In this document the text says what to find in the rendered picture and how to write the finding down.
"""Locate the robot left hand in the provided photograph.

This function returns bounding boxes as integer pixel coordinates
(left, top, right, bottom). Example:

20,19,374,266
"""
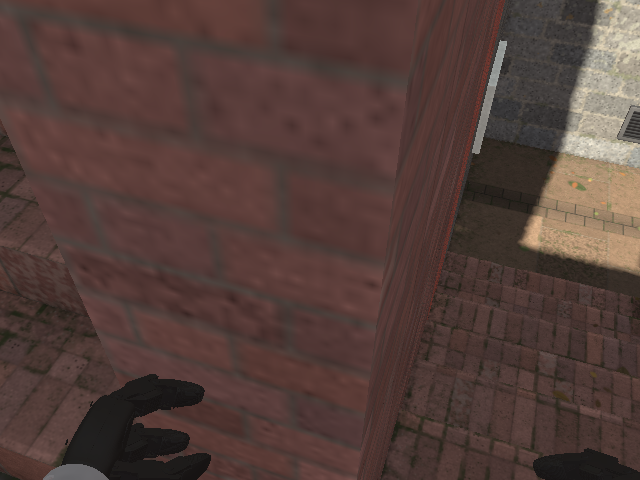
61,374,211,480

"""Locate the robot right hand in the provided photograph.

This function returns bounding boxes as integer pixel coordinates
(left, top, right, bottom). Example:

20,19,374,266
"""
533,448,640,480

